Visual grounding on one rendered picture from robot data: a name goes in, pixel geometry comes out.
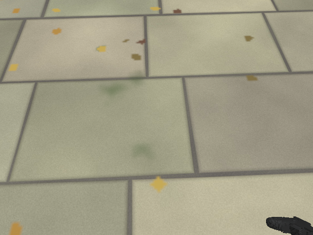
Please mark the robot right hand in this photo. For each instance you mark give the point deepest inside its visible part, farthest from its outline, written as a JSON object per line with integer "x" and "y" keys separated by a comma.
{"x": 292, "y": 225}

